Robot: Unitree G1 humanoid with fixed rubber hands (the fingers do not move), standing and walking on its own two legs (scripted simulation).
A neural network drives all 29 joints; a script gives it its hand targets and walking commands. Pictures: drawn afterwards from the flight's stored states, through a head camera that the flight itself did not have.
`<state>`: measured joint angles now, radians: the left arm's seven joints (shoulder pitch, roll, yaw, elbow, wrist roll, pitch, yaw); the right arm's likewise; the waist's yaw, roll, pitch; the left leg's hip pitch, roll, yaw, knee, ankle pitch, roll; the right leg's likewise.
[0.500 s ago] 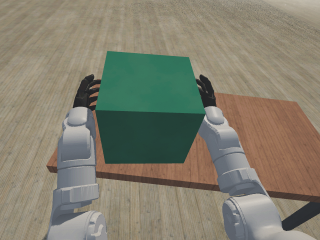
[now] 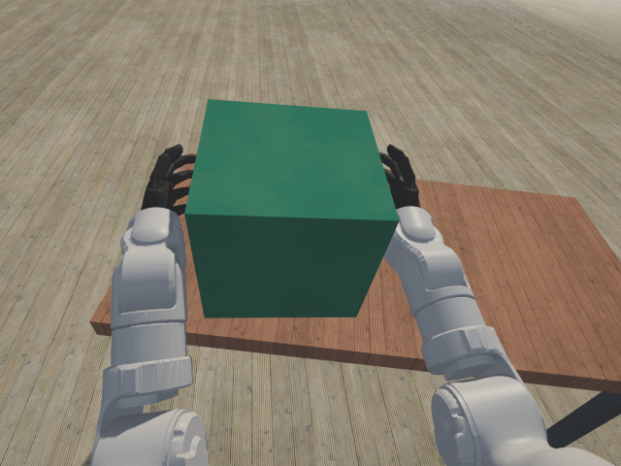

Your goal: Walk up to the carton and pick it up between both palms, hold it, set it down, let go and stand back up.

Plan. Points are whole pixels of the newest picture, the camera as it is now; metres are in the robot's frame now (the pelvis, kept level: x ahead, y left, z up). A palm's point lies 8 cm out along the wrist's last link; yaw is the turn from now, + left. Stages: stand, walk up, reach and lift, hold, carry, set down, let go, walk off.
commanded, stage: hold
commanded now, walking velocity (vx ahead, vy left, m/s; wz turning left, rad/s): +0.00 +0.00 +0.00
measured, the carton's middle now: (286, 213) +0.38 +0.01 +0.15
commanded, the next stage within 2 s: set down in 0.42 s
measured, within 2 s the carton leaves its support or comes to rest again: neither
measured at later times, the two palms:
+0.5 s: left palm (162, 211) +0.35 +0.15 +0.18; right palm (401, 207) +0.36 -0.14 +0.17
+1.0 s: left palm (180, 236) +0.37 +0.14 +0.12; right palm (397, 232) +0.37 -0.15 +0.12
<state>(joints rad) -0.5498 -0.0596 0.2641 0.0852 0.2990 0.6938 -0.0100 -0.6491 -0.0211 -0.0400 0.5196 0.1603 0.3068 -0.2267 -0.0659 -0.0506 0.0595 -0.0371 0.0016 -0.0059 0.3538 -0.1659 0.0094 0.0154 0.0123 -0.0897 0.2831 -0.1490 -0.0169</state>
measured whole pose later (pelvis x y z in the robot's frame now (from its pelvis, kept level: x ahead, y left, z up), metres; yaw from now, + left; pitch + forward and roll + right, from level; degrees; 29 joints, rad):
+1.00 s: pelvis +0.01 +0.00 +0.00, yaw +0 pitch -7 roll -1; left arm -0.47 -0.10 0.23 0.25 0.31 0.39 0.01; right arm -0.53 0.03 -0.15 0.65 0.00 -0.05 -0.16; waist -0.03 -0.06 0.09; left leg -0.04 0.00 -0.01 0.34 -0.17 0.00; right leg 0.01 0.02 -0.10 0.27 -0.16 -0.02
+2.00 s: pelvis +0.02 -0.02 +0.00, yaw -2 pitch +1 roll +0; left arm -0.56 -0.12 0.37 0.71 0.32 0.02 0.06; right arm -0.64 0.04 -0.37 0.96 -0.21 -0.27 -0.09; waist 0.00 -0.03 0.02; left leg -0.16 0.02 0.02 0.29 -0.15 -0.01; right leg -0.13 0.03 -0.07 0.26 -0.14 -0.04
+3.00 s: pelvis +0.04 -0.02 -0.01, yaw -2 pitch +17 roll +0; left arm -0.62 -0.08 0.43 1.04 0.31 -0.33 0.13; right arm -0.71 0.02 -0.53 1.12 -0.40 -0.45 -0.07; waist -0.01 0.02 -0.10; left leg -0.50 0.04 0.02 0.37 -0.17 -0.02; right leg -0.47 0.04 -0.07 0.32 -0.15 -0.05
